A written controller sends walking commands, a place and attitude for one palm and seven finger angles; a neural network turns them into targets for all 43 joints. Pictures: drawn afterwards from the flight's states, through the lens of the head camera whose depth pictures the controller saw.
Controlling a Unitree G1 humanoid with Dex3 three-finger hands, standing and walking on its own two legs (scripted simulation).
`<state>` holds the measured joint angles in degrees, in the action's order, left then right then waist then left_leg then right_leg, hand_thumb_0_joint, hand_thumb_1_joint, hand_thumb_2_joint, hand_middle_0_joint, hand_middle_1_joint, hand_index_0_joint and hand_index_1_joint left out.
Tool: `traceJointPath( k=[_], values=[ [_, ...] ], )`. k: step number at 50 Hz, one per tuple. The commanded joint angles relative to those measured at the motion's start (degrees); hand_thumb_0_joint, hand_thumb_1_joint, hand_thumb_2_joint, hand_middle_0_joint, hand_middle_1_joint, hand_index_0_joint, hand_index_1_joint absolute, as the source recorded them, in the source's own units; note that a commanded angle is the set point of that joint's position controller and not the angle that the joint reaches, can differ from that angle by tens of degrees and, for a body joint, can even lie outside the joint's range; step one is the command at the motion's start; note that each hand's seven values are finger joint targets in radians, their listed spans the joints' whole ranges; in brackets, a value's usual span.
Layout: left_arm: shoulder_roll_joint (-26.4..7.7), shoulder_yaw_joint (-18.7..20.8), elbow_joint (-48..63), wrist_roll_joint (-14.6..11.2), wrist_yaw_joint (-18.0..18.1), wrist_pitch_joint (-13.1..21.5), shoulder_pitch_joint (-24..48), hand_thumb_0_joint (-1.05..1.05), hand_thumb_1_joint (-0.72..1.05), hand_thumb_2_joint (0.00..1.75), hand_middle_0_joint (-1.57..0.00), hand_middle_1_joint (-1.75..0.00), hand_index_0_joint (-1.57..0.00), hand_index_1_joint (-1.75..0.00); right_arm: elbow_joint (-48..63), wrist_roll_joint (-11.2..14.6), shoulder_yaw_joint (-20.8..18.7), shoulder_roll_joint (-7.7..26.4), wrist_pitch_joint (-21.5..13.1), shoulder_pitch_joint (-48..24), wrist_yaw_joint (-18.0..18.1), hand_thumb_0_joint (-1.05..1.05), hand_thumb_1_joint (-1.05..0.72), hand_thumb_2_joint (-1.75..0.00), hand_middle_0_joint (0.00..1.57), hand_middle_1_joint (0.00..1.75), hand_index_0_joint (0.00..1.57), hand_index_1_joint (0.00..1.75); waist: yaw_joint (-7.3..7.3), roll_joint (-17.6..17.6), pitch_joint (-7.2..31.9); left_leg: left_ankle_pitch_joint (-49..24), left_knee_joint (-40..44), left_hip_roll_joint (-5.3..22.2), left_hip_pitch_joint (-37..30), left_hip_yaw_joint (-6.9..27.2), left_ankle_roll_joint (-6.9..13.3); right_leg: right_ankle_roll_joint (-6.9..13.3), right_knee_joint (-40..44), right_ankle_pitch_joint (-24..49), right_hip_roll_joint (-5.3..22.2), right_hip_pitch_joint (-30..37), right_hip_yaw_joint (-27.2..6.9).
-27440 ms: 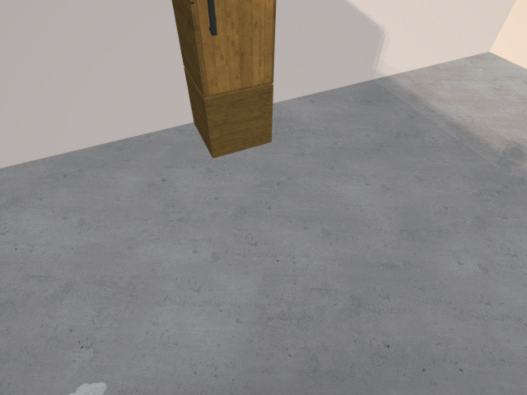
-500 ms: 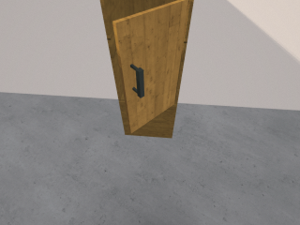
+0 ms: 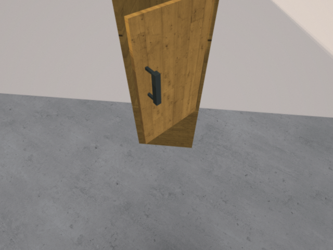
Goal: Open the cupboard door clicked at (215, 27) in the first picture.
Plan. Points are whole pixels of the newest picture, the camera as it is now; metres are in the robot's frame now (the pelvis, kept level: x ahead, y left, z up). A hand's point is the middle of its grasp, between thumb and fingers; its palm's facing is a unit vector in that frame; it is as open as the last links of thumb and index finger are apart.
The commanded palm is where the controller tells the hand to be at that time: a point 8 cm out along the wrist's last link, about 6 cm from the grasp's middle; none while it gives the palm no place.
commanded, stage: look to check the result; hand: left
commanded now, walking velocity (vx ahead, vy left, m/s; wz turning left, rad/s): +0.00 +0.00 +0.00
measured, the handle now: (152, 86) +0.62 +0.08 +0.01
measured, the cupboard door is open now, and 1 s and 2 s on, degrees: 46 46 46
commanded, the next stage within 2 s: walk to a spot facing it in 0.08 s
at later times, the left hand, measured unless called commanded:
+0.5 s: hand out of the picture +0.08 +0.20 -0.18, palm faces -0.09 -0.96 -0.27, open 7.4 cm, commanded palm none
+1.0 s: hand (114, 246) +0.16 +0.16 -0.18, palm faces -0.34 -0.91 -0.25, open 7.4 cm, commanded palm none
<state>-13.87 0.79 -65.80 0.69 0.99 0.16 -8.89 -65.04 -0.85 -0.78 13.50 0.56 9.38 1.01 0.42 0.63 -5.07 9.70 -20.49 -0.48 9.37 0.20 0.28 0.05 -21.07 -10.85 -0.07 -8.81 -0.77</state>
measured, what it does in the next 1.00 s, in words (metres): steps on the spot, turning right: left foot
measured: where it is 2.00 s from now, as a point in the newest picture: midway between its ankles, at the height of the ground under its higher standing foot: outside the picture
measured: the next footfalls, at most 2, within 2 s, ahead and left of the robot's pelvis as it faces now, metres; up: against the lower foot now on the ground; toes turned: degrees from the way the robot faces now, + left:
left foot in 0.92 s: +0.12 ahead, +0.07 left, +0.00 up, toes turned -34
right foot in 1.54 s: -0.06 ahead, -0.16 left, +0.00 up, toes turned -46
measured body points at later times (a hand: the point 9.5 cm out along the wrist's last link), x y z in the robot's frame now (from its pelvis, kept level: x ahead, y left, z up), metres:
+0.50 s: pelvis +0.00 -0.01 -0.01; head +0.05 -0.02 +0.43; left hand +0.09 +0.25 -0.16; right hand +0.04 -0.26 -0.17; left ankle +0.02 +0.12 -0.75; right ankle +0.00 -0.11 -0.73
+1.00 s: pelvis +0.01 -0.01 -0.01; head +0.06 -0.02 +0.43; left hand +0.17 +0.21 -0.16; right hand +0.01 -0.29 -0.15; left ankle +0.06 +0.14 -0.75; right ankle -0.03 -0.12 -0.71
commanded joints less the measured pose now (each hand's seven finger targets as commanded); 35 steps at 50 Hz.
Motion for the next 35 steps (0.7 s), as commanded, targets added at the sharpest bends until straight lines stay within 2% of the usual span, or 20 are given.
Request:
traceJointPath(
  k=[1, 4, 7, 11, 14, 17, 20, 21, 22, 23, 24, 25, 26, 27, 28, 29, 30, 31, 33, 35],
  values=[
    [-9.5, 1.5, 2.5, -0.1, 0.4, 1.2, 0.0, 0.0, 0.9, 0.9, -0.2, -0.3, -0.2, -0.3, 1.9, -0.2, -1.3, 8.5, -1.0, 1.0, 0.3, 0.0, -0.9, -0.9, 0.2, 0.3, 0.2, 0.3, 0.0, 0.4, 4.0, -4.4, 3.7, 6.2, -2.6, 4.8, 1.1, 2.2, 4.7, 2.3, 5.8, -0.9, -4.7],
    [-9.9, 1.6, 2.6, -0.1, 0.4, 1.3, 0.4, 0.0, 0.9, 0.9, -0.2, -0.3, -0.2, -0.3, 2.0, -0.2, -1.5, 8.9, -1.1, 0.4, 0.3, 0.0, -0.9, -0.9, 0.2, 0.3, 0.2, 0.3, 0.08, -0.6, 4.2, -4.6, 3.6, 6.2, -2.9, 4.8, 1.2, 2.2, 5.0, 2.8, 5.9, -0.8, -4.6],
    [-10.1, 1.6, 2.7, -0.1, 0.4, 1.3, 0.6, 0.0, 0.9, 0.9, -0.2, -0.3, -0.2, -0.3, 2.0, -0.2, -1.4, 9.3, -1.3, 0.2, 0.3, 0.0, -0.9, -0.9, 0.2, 0.3, 0.2, 0.3, -0.02, -0.6, 5.5, -6.8, 3.6, 6.4, -3.7, 4.8, 1.2, 2.1, 4.4, 5.3, 6.0, 0.3, -4.5],
    [-10.5, 1.8, 3.2, -0.1, 0.3, 1.2, 1.3, 0.0, 0.9, 0.9, -0.2, -0.3, -0.2, -0.3, 2.2, -0.2, -1.5, 9.7, -1.3, -0.2, 0.4, 0.0, -0.9, -0.9, 0.2, 0.3, 0.2, 0.3, 0.03, 0.4, 4.6, -7.2, 3.5, 6.6, -3.9, 4.4, 1.1, 2.2, 4.1, 6.5, 5.8, -0.4, -5.2],
    [-7.1, 1.8, 3.7, -0.1, 0.5, -0.2, -0.5, 0.0, 0.9, 0.9, -0.2, -0.3, -0.2, -0.3, 2.4, -0.3, -1.4, 5.8, -0.4, 2.7, 0.8, 0.0, -0.9, -0.9, 0.2, 0.3, 0.2, 0.3, 0.44, -0.8, 5.8, -8.3, -0.4, 7.2, -4.6, 1.7, 0.4, 1.8, 0.7, 11.7, 5.6, -2.1, -6.4],
    [-7.7, 2.9, 6.2, 0.1, 0.1, -1.3, -0.4, 0.0, 0.9, 0.9, -0.2, -0.3, -0.2, -0.3, 4.7, -0.4, -2.6, 7.4, 0.2, 3.3, 1.3, 0.0, -0.9, -0.9, 0.2, 0.3, 0.2, 0.3, 0.61, 0.3, 4.8, -6.1, -1.6, 8.9, -4.2, 1.0, 1.2, 2.0, -3.9, 11.7, 4.0, -6.2, -7.0],
    [-7.0, 3.6, 9.2, 0.4, -0.5, -2.2, -0.7, 0.0, 0.9, 0.9, -0.2, -0.3, -0.2, -0.3, 7.4, -0.7, -3.9, 9.3, 0.5, 3.1, 1.6, 0.0, -0.9, -0.9, 0.2, 0.3, 0.2, 0.3, 0.45, 4.6, 4.2, -3.9, 0.1, 13.4, -3.8, 3.9, 3.9, 1.6, -11.9, 6.2, 0.8, -11.3, -5.6],
    [-6.4, 3.8, 9.9, 0.3, -0.7, -2.5, -1.0, 0.0, 0.9, 0.9, -0.2, -0.3, -0.2, -0.3, 8.1, -0.8, -4.3, 9.8, 0.5, 2.9, 1.7, 0.0, -0.9, -0.9, 0.2, 0.3, 0.2, 0.3, 0.19, 6.9, 4.3, -4.9, 1.5, 16.4, -3.0, 6.0, 5.9, 1.3, -17.7, 1.1, -0.3, -12.4, -4.1],
    [-5.9, 4.0, 10.6, 0.2, -0.9, -2.8, -1.2, 0.0, 0.9, 0.9, -0.2, -0.3, -0.2, -0.3, 8.8, -0.9, -4.5, 10.1, 0.2, 2.5, 1.8, 0.0, -0.9, -0.9, 0.2, 0.3, 0.2, 0.3, -0.16, 9.9, 4.3, -8.0, 3.0, 20.0, -2.2, 7.9, 8.5, 0.8, -24.5, -10.7, -1.0, -13.6, -2.2],
    [-5.4, 4.2, 11.3, 0.2, -1.0, -3.0, -1.5, 0.0, 0.9, 0.9, -0.2, -0.3, -0.2, -0.3, 9.7, -1.1, -4.6, 10.2, 0.1, 2.0, 1.8, 0.0, -0.9, -0.9, 0.2, 0.3, 0.2, 0.3, -0.46, 10.5, 4.2, -10.0, 3.2, 22.4, -1.5, 8.6, 10.3, 0.8, -29.3, -17.3, -0.1, -14.5, -1.8],
    [-4.9, 4.5, 12.0, 0.2, -1.2, -3.1, -1.5, 0.0, 0.9, 0.9, -0.2, -0.3, -0.2, -0.3, 10.3, -1.3, -4.6, 10.0, 0.0, 1.2, 1.9, 0.0, -0.9, -0.9, 0.2, 0.3, 0.2, 0.3, -0.86, 9.7, 3.5, -12.4, 2.0, 23.0, 0.5, 7.1, 10.5, 1.1, -29.5, -18.9, 1.2, -13.4, -2.0],
    [-4.3, 4.5, 12.2, 0.3, -1.4, -3.0, -3.1, 0.0, 0.9, 0.9, -0.2, -0.3, -0.2, -0.3, 11.0, -1.4, -4.6, 9.8, -0.1, -0.2, 1.8, 0.0, -0.9, -0.9, 0.2, 0.3, 0.2, 0.3, -2.18, 7.9, 3.8, -14.5, -0.6, 21.9, 2.5, 4.4, 9.2, 1.2, -26.0, -16.7, 1.7, -9.9, -1.4],
    [-4.2, 4.8, 11.7, 0.3, -1.6, -2.8, -6.7, 0.0, 0.9, 0.9, -0.2, -0.3, -0.2, -0.3, 11.7, -1.3, -4.7, 9.9, 0.0, -1.9, 1.8, 0.0, -0.9, -0.9, 0.2, 0.3, 0.2, 0.3, -4.07, 5.4, 4.9, -14.0, -5.7, 19.6, 4.1, 0.8, 6.7, 1.3, -19.0, -10.8, 1.8, -5.1, -1.0],
    [-5.9, 5.4, 11.0, 0.6, -1.5, -2.3, -10.2, 0.0, 0.9, 0.9, -0.2, -0.3, -0.2, -0.3, 12.6, -0.8, -4.8, 9.3, 0.4, -3.3, 1.8, 0.0, -0.9, -0.9, 0.2, 0.3, 0.2, 0.3, -5.69, -1.7, 4.5, -5.6, -14.6, 13.5, 8.0, -3.1, 2.6, 2.2, -7.3, 2.8, 2.8, -1.3, -5.9],
    [-11.9, 6.5, 11.2, 1.4, -0.5, -1.6, -11.1, 0.0, 0.9, 0.9, -0.2, -0.3, -0.2, -0.3, 14.5, 0.2, -4.6, 5.0, 0.9, -2.2, 1.4, 0.0, -0.9, -0.9, 0.2, 0.3, 0.2, 0.3, -4.63, -20.8, 4.4, 17.0, -27.2, 2.7, 17.5, -9.4, -2.1, 5.9, 3.8, 13.1, 15.6, 1.6, -25.7],
    [-13.9, 6.6, 11.6, 0.5, -0.2, -1.8, -11.2, 0.0, 0.9, 0.9, -0.2, -0.3, -0.2, -0.3, 14.6, 0.4, -4.6, 5.9, 1.6, -2.2, 0.9, 0.0, -0.9, -0.9, 0.2, 0.3, 0.2, 0.3, -5.47, -17.8, 3.7, 26.0, -39.2, 1.3, 18.9, -3.1, -1.9, 11.4, 7.6, 8.9, 19.7, -1.6, -31.9],
    [-12.4, 6.8, 12.7, 0.6, 0.2, -1.9, -8.5, 0.0, 0.9, 0.9, -0.2, -0.3, -0.2, -0.3, 14.8, 0.3, -4.7, 5.3, 1.5, -3.5, 0.8, 0.0, -0.9, -0.9, 0.2, 0.3, 0.2, 0.3, -3.72, -11.2, 2.3, 22.4, -43.8, 2.3, 21.4, 1.1, -1.6, 13.4, 5.9, 5.6, 16.7, -2.6, -31.7],
    [-10.5, 6.6, 13.5, 0.7, 0.5, -1.7, -5.9, 0.0, 0.9, 0.9, -0.2, -0.3, -0.2, -0.3, 14.9, 0.1, -4.5, 5.1, 1.3, -3.9, 0.9, 0.0, -0.9, -0.9, 0.2, 0.3, 0.2, 0.3, -2.18, -11.2, 2.3, 19.6, -45.1, 3.1, 23.3, 2.5, -1.9, 13.4, 3.6, 9.9, 14.8, -1.6, -29.6],
    [-8.7, 6.3, 14.0, 0.7, 1.0, -1.2, -5.4, 0.0, 0.9, 0.9, -0.2, -0.3, -0.2, -0.3, 14.9, 0.2, -4.1, 4.0, 0.9, -3.2, 1.0, 0.0, -0.9, -0.9, 0.2, 0.3, 0.2, 0.3, -1.46, -8.8, 6.9, 18.0, -41.3, 3.4, 20.5, 2.2, -2.5, 12.9, 0.4, 19.8, 12.8, 1.3, -25.8],
    [-9.3, 6.6, 13.7, 0.6, 0.9, -1.0, -7.2, 0.0, 0.9, 0.9, -0.2, -0.3, -0.2, -0.3, 15.1, 0.5, -3.7, 2.5, 0.8, -3.6, 1.1, 0.0, -0.9, -0.9, 0.2, 0.3, 0.2, 0.3, -2.33, -6.6, 9.8, 18.2, -33.8, 2.2, 17.7, 0.8, -2.9, 12.5, -1.2, 26.8, 11.4, 4.7, -24.7]
  ],
)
